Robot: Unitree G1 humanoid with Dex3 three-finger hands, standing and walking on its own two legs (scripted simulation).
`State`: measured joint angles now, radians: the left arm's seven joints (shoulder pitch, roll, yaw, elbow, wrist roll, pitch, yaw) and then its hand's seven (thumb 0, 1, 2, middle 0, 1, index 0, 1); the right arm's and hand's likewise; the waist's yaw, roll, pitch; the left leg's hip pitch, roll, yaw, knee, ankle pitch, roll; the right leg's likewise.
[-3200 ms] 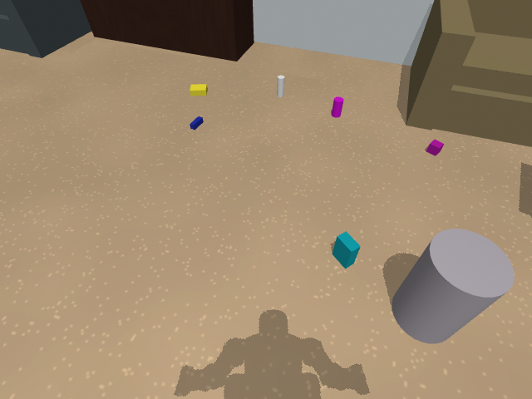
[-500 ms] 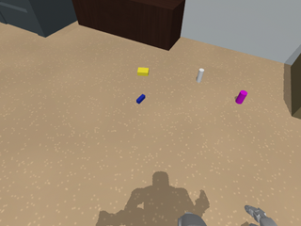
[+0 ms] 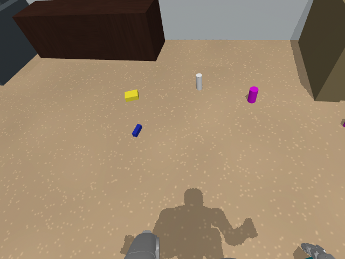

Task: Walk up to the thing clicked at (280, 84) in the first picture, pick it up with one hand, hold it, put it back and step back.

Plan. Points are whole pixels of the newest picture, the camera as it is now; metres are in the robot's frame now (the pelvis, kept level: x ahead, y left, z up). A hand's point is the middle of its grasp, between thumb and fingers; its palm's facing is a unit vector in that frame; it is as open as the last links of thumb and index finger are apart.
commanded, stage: walk up
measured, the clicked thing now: (199, 82) +1.50 -0.10 -0.69
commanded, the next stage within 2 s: stand in 1.80 s
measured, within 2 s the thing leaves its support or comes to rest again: neither
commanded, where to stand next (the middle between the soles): +0.11 +0.06 m, yaw -14 degrees
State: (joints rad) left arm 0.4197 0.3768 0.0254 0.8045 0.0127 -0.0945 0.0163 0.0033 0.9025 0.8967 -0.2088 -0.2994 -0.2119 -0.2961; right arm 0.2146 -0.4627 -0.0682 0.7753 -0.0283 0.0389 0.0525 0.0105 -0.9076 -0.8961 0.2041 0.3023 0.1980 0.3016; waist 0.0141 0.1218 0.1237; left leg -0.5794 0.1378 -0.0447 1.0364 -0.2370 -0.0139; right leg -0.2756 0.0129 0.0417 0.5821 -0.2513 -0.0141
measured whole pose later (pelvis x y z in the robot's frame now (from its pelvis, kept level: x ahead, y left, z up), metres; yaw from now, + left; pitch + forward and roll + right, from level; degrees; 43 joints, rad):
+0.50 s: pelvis +0.00 +0.09 -0.02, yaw -11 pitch -2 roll +0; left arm 0.28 0.43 0.04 0.87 0.03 -0.02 0.00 0.00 0.91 0.90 -0.21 -0.30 -0.21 -0.30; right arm 0.24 -0.42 -0.04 0.81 -0.03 -0.02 0.03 0.01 -0.90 -0.90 0.21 0.30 0.20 0.30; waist -0.04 -0.01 0.11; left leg -0.38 0.09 0.15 0.72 -0.30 0.03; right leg -0.38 0.00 0.02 0.88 -0.52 -0.01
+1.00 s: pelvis +0.01 +0.09 -0.01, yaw -17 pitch -3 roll +0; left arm 0.22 0.40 0.03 0.95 0.01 -0.01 -0.02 0.01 0.91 0.90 -0.20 -0.30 -0.21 -0.30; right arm 0.24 -0.38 -0.01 0.96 -0.03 -0.04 0.02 0.01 -0.90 -0.90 0.21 0.30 0.20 0.30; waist -0.01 -0.03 0.06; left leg -0.29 0.06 0.04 0.63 -0.29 -0.02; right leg -0.31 -0.01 0.02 0.71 -0.45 -0.04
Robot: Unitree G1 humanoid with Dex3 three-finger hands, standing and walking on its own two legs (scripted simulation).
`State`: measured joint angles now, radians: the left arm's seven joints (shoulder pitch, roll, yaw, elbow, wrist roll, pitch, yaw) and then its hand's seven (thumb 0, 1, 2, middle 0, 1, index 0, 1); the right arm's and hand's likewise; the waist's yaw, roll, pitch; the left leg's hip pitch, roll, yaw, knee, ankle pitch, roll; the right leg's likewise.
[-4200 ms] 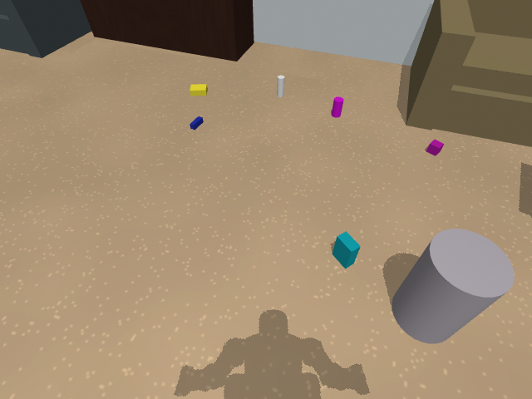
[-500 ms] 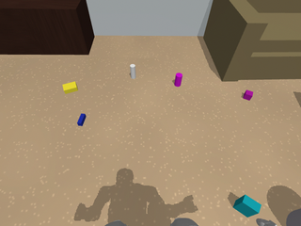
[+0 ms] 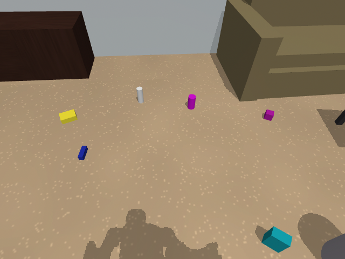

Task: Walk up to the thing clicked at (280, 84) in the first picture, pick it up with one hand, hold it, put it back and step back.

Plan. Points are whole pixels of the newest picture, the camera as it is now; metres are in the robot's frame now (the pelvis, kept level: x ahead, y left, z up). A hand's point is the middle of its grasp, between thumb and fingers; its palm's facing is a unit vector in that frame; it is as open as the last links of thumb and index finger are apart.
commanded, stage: walk up
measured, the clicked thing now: (140, 95) +1.48 +0.26 -0.69
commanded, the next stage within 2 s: stand in 0.80 s
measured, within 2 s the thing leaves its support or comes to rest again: neither
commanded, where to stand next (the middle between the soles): +0.11 +0.00 m, yaw +3 degrees
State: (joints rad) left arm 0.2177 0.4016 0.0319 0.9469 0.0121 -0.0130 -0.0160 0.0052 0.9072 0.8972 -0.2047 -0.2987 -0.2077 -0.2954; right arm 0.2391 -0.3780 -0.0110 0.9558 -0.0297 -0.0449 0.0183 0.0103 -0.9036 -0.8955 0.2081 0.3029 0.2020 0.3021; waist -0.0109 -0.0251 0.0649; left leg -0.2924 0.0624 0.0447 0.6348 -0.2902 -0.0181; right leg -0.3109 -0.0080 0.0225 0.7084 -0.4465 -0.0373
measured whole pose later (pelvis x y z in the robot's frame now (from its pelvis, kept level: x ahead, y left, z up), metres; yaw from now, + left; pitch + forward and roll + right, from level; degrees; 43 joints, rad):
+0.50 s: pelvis +0.03 -0.01 +0.01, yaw +1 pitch -2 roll +0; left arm 0.06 0.35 0.02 1.08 0.00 0.00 -0.02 0.00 0.91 0.90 -0.20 -0.30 -0.21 -0.30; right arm 0.12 -0.38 0.01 1.09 -0.01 -0.04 0.00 0.01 -0.91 -0.90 0.21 0.30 0.20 0.30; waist -0.01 0.01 0.06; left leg -0.20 0.05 -0.01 0.48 -0.25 -0.04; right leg -0.19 -0.01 -0.02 0.50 -0.28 0.00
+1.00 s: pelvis +0.03 +0.00 +0.02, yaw +2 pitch -2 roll +0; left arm 0.05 0.34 0.02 1.16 0.01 0.00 -0.01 0.00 0.91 0.90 -0.20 -0.30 -0.21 -0.30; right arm 0.05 -0.36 0.00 1.13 -0.01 -0.02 0.01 0.01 -0.91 -0.90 0.21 0.30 0.20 0.30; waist 0.00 0.01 0.08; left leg -0.13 0.04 0.00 0.35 -0.18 -0.03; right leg -0.11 -0.02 -0.02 0.34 -0.19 0.02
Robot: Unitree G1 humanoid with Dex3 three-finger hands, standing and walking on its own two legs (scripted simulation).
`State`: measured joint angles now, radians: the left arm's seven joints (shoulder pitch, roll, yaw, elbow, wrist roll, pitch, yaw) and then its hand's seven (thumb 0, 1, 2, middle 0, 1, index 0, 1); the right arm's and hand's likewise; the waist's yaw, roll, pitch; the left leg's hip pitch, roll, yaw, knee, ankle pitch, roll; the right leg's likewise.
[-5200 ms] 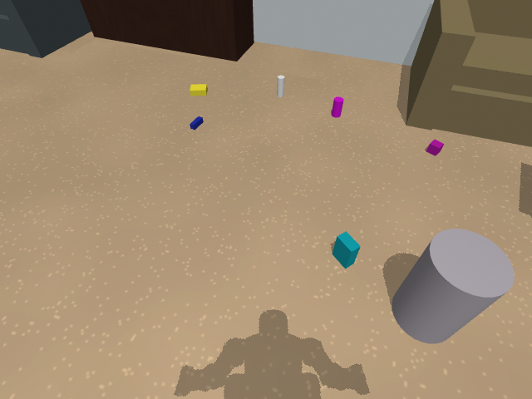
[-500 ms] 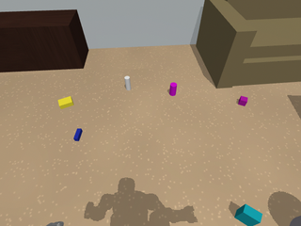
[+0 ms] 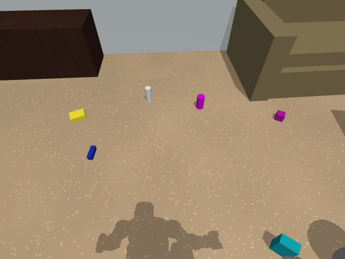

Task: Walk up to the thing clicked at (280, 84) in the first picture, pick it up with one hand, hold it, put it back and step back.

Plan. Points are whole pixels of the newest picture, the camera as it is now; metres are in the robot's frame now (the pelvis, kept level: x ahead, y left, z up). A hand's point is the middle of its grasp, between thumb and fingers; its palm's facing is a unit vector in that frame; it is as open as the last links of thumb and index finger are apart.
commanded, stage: stand
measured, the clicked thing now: (148, 94) +1.45 +0.21 -0.71
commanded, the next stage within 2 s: none
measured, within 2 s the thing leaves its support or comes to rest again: neither
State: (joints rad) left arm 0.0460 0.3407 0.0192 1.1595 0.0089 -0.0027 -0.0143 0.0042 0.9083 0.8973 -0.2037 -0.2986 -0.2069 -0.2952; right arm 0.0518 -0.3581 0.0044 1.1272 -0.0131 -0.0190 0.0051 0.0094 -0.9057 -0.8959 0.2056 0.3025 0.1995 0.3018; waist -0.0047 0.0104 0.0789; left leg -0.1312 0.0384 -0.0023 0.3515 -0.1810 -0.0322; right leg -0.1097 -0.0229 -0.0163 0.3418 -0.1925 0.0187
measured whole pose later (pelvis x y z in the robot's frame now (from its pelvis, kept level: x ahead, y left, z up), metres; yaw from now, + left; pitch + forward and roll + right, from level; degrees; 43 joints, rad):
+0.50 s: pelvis -0.01 +0.00 +0.00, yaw +1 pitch -2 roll +0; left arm 0.10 0.34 0.01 1.16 0.01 -0.01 -0.01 0.00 0.91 0.90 -0.20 -0.30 -0.21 -0.30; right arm 0.09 -0.36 0.00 1.15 -0.02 -0.01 0.02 0.01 -0.91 -0.90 0.21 0.30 0.20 0.30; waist -0.01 0.01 0.06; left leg -0.14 0.03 -0.01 0.33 -0.15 -0.03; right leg -0.12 -0.03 -0.03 0.32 -0.17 0.02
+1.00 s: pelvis +0.00 +0.00 +0.00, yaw +1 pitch -2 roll +0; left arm 0.10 0.35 0.01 1.14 0.01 -0.01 -0.01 0.00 0.91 0.90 -0.20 -0.30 -0.21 -0.30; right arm 0.10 -0.36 0.00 1.14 -0.02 -0.01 0.02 0.01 -0.91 -0.90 0.21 0.30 0.20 0.30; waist -0.01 0.01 0.05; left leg -0.14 0.03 -0.01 0.33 -0.16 -0.02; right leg -0.11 -0.03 -0.02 0.32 -0.18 0.03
